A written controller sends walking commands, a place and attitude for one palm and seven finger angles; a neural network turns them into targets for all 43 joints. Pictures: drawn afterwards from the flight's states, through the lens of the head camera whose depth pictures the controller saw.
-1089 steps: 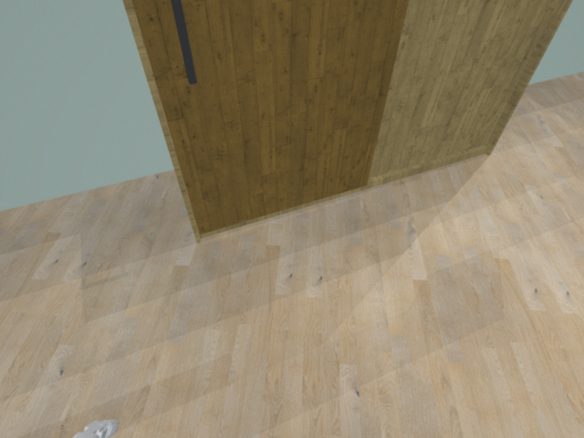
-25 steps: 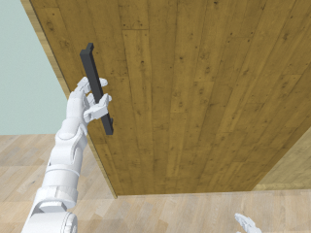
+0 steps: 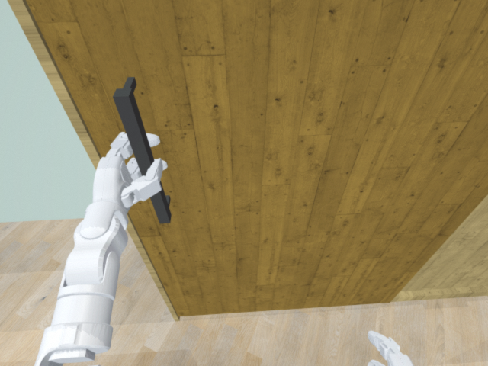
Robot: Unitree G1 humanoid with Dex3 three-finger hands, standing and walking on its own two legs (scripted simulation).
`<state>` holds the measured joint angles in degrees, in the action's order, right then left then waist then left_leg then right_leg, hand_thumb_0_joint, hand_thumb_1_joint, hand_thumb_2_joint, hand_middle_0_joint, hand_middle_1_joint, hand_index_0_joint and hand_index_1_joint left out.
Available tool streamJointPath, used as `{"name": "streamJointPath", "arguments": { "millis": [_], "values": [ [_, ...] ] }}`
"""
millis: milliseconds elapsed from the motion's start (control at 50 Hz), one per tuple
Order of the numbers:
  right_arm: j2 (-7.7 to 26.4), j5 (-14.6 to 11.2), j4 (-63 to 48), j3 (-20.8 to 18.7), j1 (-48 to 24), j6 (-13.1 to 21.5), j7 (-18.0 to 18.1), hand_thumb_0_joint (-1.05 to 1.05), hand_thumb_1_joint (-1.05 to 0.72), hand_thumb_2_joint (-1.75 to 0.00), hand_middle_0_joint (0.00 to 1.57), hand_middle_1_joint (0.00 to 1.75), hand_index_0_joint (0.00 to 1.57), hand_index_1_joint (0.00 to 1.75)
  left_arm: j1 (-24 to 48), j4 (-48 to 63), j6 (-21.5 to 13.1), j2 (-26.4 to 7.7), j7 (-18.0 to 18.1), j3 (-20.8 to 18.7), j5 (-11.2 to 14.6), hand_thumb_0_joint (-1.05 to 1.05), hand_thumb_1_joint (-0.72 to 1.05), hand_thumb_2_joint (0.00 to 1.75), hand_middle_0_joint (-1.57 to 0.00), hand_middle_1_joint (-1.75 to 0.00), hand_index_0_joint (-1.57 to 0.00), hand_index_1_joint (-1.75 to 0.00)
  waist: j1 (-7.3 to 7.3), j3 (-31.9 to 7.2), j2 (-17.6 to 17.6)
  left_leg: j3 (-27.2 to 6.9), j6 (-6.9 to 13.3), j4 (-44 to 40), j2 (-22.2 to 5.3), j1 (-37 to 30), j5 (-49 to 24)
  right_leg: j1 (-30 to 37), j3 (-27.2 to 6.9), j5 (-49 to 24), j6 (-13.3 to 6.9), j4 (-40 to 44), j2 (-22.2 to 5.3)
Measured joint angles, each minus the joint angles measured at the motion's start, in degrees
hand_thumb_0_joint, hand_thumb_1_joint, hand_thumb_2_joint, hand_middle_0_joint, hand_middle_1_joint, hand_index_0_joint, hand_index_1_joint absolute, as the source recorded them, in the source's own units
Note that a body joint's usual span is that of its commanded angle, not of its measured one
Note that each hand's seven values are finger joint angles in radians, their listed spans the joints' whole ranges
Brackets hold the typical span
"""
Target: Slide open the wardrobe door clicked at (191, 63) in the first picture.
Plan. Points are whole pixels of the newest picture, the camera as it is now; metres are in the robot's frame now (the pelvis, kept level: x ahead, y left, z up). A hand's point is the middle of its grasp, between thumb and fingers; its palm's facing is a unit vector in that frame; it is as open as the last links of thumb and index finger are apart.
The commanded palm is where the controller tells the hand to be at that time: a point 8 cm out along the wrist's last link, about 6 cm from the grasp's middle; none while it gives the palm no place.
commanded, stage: tug the door sideways, standing still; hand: left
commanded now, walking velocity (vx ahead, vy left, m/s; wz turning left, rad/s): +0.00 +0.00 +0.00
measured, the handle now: (150, 160) +0.43 +0.18 +0.13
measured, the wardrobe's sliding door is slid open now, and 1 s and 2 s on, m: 0.00 0.00 0.06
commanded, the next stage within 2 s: step sideways, sliding the door along in 0.84 s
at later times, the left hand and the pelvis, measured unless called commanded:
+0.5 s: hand (160, 178) +0.37 +0.14 +0.14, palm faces +0.15 -0.99 -0.03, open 5.9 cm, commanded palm +0.34 +0.14 +0.14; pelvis -0.03 +0.01 -0.01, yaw +6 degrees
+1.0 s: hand (159, 179) +0.37 +0.15 +0.14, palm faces +0.12 -0.99 -0.06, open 5.9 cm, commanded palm +0.35 +0.18 +0.14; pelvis -0.04 +0.01 -0.01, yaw +6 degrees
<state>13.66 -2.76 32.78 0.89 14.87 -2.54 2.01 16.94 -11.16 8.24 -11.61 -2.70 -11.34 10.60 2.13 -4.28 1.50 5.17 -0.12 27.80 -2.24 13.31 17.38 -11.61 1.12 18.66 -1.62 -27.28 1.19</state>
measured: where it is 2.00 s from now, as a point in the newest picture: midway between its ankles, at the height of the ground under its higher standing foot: outside the picture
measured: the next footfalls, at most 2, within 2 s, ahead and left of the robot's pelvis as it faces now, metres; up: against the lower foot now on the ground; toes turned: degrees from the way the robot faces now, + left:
right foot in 1.80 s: +0.19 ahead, -0.32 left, +0.00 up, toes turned +6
left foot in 1.98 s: +0.10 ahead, -0.06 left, +0.00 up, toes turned +19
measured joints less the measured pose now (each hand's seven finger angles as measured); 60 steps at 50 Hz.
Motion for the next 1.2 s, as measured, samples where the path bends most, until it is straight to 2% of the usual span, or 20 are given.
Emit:
{"name": "streamJointPath", "arguments": {
  "millis": [140,220,400,560,960,1040,1120,1160,1200],
  "values": [
    [0.23,0.51,2.04,-0.40,-1.02,0.19,0.46,0.01,-0.90,-0.90,0.20,0.30,0.20,0.30,4.98,-1.24,1.91,2.64,2.62,4.52,-1.90,0.01,0.74,0.81,-0.30,-1.34,-0.31,-1.35,-1.94,1.03,0.11,-2.48,0.23,1.82,0.87,1.90,0.43,-0.30,2.42,0.66,0.28,-0.62,-0.82],
    [-0.10,1.00,2.84,-0.42,-1.78,0.28,0.39,0.01,-0.90,-0.90,0.20,0.30,0.20,0.30,7.81,-3.43,1.92,4.31,4.97,5.85,-2.83,0.02,0.74,0.83,-0.31,-1.36,-0.33,-1.36,-2.63,1.20,0.44,-3.48,0.40,2.69,1.41,3.30,0.22,-1.25,3.39,0.81,0.40,-1.42,-1.32],
    [-1.54,1.38,3.93,0.35,-1.51,1.30,-0.13,0.01,-0.90,-0.90,0.20,0.30,0.20,0.30,12.95,-10.57,-0.67,5.41,7.98,7.94,-3.87,0.01,0.76,0.83,-0.30,-1.37,-0.29,-1.39,-2.81,1.39,0.63,-4.75,0.65,4.49,2.12,5.24,-0.10,-2.62,4.60,1.11,0.59,-3.23,-2.01],
    [-1.43,1.35,5.64,0.42,0.05,2.84,-0.69,0.01,-0.90,-0.90,0.20,0.30,0.20,0.30,16.98,-15.95,-3.40,5.47,9.62,9.98,-3.83,0.00,0.77,0.82,-0.29,-1.38,-0.25,-1.40,-2.91,2.01,0.73,-5.49,0.85,6.01,2.47,6.98,-0.35,-3.89,5.34,0.99,0.70,-4.48,-2.35],
    [-0.85,1.08,7.98,0.27,1.01,6.15,-1.41,0.01,-0.90,-0.90,0.20,0.30,0.20,0.30,22.28,-24.79,-8.63,4.89,9.78,12.18,-2.73,0.00,0.77,0.82,-0.30,-1.38,-0.24,-1.40,-3.20,2.04,0.39,-5.91,1.11,7.16,2.91,9.14,-0.97,-5.97,5.73,0.72,0.86,-5.93,-2.81],
    [-1.14,0.84,7.79,1.25,-1.35,4.39,1.07,0.01,-0.90,-0.90,0.20,0.30,0.20,0.30,21.26,-25.38,-11.95,1.73,7.84,10.97,-4.10,-0.02,0.73,0.82,-0.34,-1.38,-0.28,-1.40,-2.47,3.51,-0.14,-4.42,1.24,6.69,2.46,7.75,-0.90,-5.78,4.20,0.77,0.97,-6.62,-2.52],
    [-1.76,1.04,6.79,0.91,-2.22,3.75,3.35,0.01,-0.90,-0.90,0.20,0.30,0.20,0.30,19.98,-24.46,-13.60,-0.64,8.05,10.29,-3.43,-0.03,0.71,0.83,-0.39,-1.38,-0.30,-1.40,-2.04,5.06,-0.09,-3.63,0.97,7.85,1.97,6.85,0.19,-7.86,1.21,6.20,0.47,-15.31,-1.15],
    [-2.05,1.04,6.81,0.71,-2.30,3.24,3.87,0.01,-0.90,-0.90,0.20,0.30,0.20,0.30,19.52,-23.67,-13.27,-0.93,8.54,9.86,-2.97,-0.03,0.71,0.83,-0.40,-1.38,-0.30,-1.40,-1.98,6.07,0.76,-4.40,0.57,7.72,1.36,6.04,0.28,-8.98,0.26,9.74,0.12,-20.20,0.02],
    [-2.32,0.90,7.05,0.78,-2.16,2.69,3.99,0.01,-0.90,-0.90,0.20,0.30,0.20,0.30,19.52,-23.03,-12.64,-0.94,9.04,9.62,-2.65,-0.03,0.71,0.84,-0.40,-1.38,-0.30,-1.40,-2.49,7.29,1.58,-5.47,-0.21,7.47,0.43,5.03,0.22,-9.04,-0.06,10.95,-0.07,-20.58,0.73]
  ]
}}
